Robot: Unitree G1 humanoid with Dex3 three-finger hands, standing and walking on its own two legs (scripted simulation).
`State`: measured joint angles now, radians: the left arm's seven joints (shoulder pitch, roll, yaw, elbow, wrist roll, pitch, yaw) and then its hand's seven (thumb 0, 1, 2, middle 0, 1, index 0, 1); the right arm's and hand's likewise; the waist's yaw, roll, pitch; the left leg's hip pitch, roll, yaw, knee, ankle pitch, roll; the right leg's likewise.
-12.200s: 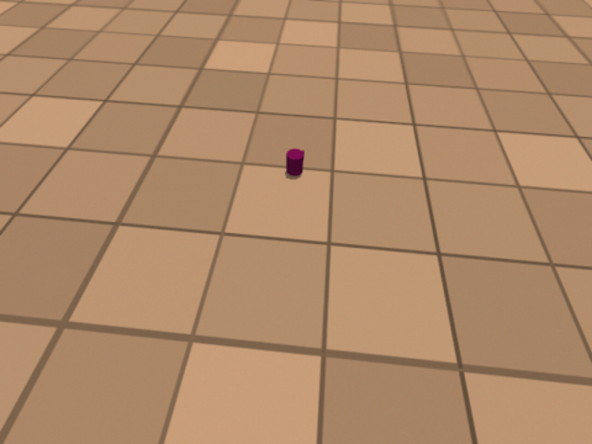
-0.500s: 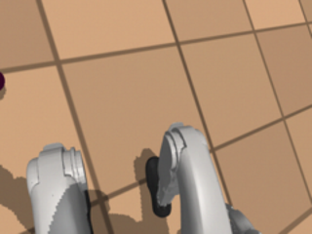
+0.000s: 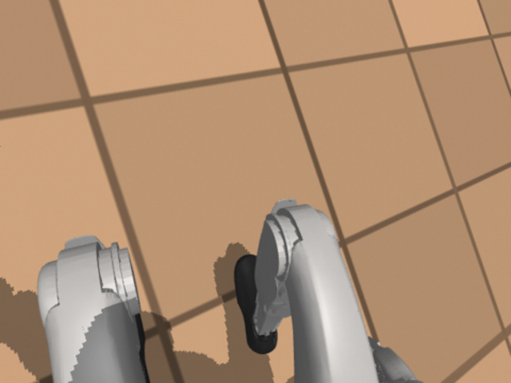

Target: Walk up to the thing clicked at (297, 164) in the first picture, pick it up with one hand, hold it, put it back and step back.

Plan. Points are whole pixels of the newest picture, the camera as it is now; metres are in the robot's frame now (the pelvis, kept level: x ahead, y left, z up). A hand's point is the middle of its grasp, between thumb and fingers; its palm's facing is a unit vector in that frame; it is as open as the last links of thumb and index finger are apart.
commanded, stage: rise first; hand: left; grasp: from above
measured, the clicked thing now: out of the picture +0.52 +0.37 -0.27
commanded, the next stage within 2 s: approach in 0.54 s
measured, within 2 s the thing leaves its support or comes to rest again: neither
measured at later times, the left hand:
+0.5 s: hand out of the picture +0.45 +0.42 -0.15, palm faces -0.46 -0.10 -0.88, open 13.3 cm
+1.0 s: hand out of the picture +0.49 +0.38 -0.15, palm faces -0.41 -0.08 -0.91, open 13.9 cm
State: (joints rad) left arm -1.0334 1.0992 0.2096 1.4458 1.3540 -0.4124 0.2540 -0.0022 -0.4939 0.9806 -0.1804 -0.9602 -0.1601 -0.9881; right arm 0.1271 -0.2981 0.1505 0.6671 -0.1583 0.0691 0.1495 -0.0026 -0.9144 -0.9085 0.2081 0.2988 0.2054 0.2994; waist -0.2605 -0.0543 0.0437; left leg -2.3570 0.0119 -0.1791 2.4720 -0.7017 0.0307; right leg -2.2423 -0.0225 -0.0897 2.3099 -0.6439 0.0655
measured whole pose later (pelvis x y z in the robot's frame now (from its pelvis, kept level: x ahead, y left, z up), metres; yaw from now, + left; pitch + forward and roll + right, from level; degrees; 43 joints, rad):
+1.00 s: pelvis +0.00 +0.00 +0.00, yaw +0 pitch +33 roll -14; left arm -1.17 1.08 0.12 1.47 1.39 -0.35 0.26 0.00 -0.53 1.03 -0.12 -1.01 -0.12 -1.02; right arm 0.15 -0.30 0.17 0.63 -0.15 0.05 0.14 0.00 -0.90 -0.90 0.21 0.30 0.21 0.30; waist -0.32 -0.06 0.03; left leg -2.37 0.01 -0.18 2.46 -0.68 0.03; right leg -2.26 -0.02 -0.09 2.30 -0.63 0.06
